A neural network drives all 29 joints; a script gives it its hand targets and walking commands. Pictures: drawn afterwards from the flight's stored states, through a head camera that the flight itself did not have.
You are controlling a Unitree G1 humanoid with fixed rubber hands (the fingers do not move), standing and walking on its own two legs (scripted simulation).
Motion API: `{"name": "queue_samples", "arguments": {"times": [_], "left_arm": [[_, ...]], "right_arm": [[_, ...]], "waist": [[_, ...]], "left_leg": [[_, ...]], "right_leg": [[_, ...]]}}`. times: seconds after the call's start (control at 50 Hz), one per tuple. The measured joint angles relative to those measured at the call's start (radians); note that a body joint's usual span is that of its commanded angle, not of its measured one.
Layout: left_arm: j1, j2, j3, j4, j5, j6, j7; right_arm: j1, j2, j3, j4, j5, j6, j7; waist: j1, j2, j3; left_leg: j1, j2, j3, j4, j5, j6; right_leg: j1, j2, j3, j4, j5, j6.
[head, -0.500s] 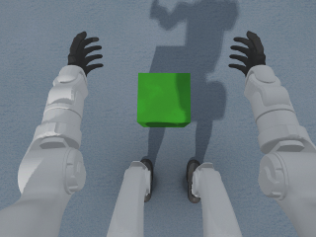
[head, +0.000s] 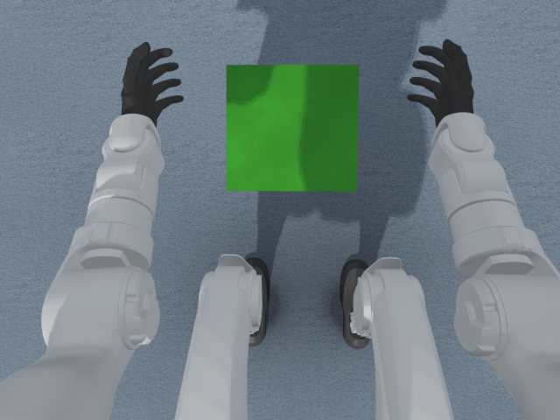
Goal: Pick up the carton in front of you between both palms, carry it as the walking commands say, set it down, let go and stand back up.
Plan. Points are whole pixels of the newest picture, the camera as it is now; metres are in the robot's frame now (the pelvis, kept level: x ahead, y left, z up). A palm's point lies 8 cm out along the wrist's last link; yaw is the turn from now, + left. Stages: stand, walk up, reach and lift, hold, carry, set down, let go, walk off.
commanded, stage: reach and lift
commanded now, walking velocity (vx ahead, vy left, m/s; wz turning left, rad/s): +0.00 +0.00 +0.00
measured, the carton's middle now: (291, 139) +0.48 +0.03 -0.40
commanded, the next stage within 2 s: none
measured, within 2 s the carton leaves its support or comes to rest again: leaves its support in 1.32 s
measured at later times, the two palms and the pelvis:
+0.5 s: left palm (191, 133) +0.48 +0.21 -0.33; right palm (400, 133) +0.49 -0.16 -0.33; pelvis -0.05 +0.00 -0.15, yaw -1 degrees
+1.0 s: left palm (207, 129) +0.49 +0.18 -0.33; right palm (381, 127) +0.50 -0.12 -0.32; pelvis -0.04 +0.00 -0.15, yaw -1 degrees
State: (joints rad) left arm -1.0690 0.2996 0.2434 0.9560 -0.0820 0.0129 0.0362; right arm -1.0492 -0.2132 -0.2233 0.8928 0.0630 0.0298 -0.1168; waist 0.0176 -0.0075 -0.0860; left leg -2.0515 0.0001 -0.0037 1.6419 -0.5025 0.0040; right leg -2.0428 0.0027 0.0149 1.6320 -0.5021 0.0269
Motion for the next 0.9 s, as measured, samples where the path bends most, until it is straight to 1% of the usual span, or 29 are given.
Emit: {"name": "queue_samples", "arguments": {"times": [0.08,0.14,0.2,0.26,0.34,0.4,0.46,0.52,0.58,0.62,0.68,0.82,0.9], "left_arm": [[-0.015,0.039,-0.054,-0.042,-0.069,0.012,0.014],[-0.052,0.066,-0.082,-0.044,-0.105,0.03,0.022],[-0.115,0.085,-0.1,0.003,-0.124,0.044,0.03],[-0.191,0.097,-0.114,0.079,-0.132,0.047,0.033],[-0.281,0.104,-0.129,0.177,-0.135,0.036,0.035],[-0.33,0.108,-0.141,0.228,-0.138,0.021,0.036],[-0.361,0.115,-0.159,0.247,-0.151,0.005,0.041],[-0.377,0.126,-0.185,0.238,-0.174,-0.007,0.052],[-0.376,0.138,-0.215,0.215,-0.202,-0.012,0.061],[-0.37,0.138,-0.231,0.2,-0.215,-0.011,0.065],[-0.36,0.128,-0.243,0.186,-0.22,-0.008,0.067],[-0.345,0.088,-0.218,0.237,-0.184,-0.01,0.057],[-0.349,0.076,-0.222,0.242,-0.177,-0.014,0.056]], "right_arm": [[-0.014,-0.026,0.062,-0.051,0.067,0.018,-0.025],[-0.051,-0.04,0.087,-0.059,0.099,0.04,-0.041],[-0.112,-0.051,0.097,-0.019,0.118,0.057,-0.051],[-0.186,-0.06,0.103,0.053,0.131,0.061,-0.053],[-0.276,-0.071,0.112,0.154,0.14,0.048,-0.046],[-0.326,-0.08,0.122,0.21,0.149,0.031,-0.04],[-0.356,-0.091,0.139,0.234,0.167,0.013,-0.04],[-0.383,-0.114,0.173,0.242,0.2,0.003,-0.044],[-0.399,-0.132,0.209,0.225,0.242,-0.005,-0.048],[-0.396,-0.135,0.224,0.214,0.255,-0.004,-0.05],[-0.381,-0.127,0.223,0.206,0.252,-0.004,-0.051],[-0.343,-0.079,0.159,0.251,0.183,-0.015,-0.039],[-0.347,-0.07,0.155,0.258,0.172,-0.023,-0.038]], "waist": [[0.002,-0.003,0.07],[0.002,-0.005,0.125],[0.002,-0.008,0.176],[0.002,-0.011,0.226],[0.001,-0.013,0.297],[0.001,-0.013,0.352],[0.002,-0.013,0.407],[0.003,-0.016,0.453],[0.005,-0.02,0.486],[0.006,-0.019,0.489],[0.009,-0.019,0.468],[0.011,-0.012,0.394],[0.009,-0.01,0.39]], "left_leg": [[-0.083,0.001,-0.007,0.141,-0.026,-0.006],[-0.126,0.001,-0.012,0.229,-0.032,-0.011],[-0.158,0.002,-0.017,0.298,-0.028,-0.015],[-0.182,0.002,-0.019,0.353,-0.021,-0.016],[-0.208,0.004,-0.02,0.413,-0.013,-0.015],[-0.224,0.004,-0.019,0.451,-0.011,-0.013],[-0.237,0.004,-0.017,0.486,-0.013,-0.01],[-0.247,0.006,-0.016,0.519,-0.019,-0.007],[-0.242,0.012,-0.013,0.548,-0.033,-0.002],[-0.24,0.012,-0.011,0.561,-0.042,0.001],[-0.238,0.011,-0.009,0.569,-0.054,0.003],[-0.243,0.001,-0.01,0.549,-0.057,0.002],[-0.245,-0.003,-0.012,0.532,-0.046,0.0]], "right_leg": [[-0.084,0.005,-0.004,0.142,-0.026,-0.003],[-0.127,0.007,-0.008,0.23,-0.031,-0.006],[-0.159,0.009,-0.011,0.299,-0.027,-0.008],[-0.184,0.012,-0.013,0.353,-0.019,-0.009],[-0.21,0.015,-0.013,0.41,-0.009,-0.006],[-0.225,0.017,-0.011,0.447,-0.006,-0.002],[-0.237,0.018,-0.009,0.482,-0.009,0.001],[-0.247,0.021,-0.007,0.513,-0.013,0.005],[-0.243,0.027,-0.004,0.538,-0.022,0.01],[-0.24,0.028,-0.002,0.55,-0.031,0.013],[-0.237,0.027,0.0,0.559,-0.044,0.015],[-0.235,0.016,-0.001,0.541,-0.057,0.015],[-0.235,0.012,-0.003,0.526,-0.05,0.013]]}}
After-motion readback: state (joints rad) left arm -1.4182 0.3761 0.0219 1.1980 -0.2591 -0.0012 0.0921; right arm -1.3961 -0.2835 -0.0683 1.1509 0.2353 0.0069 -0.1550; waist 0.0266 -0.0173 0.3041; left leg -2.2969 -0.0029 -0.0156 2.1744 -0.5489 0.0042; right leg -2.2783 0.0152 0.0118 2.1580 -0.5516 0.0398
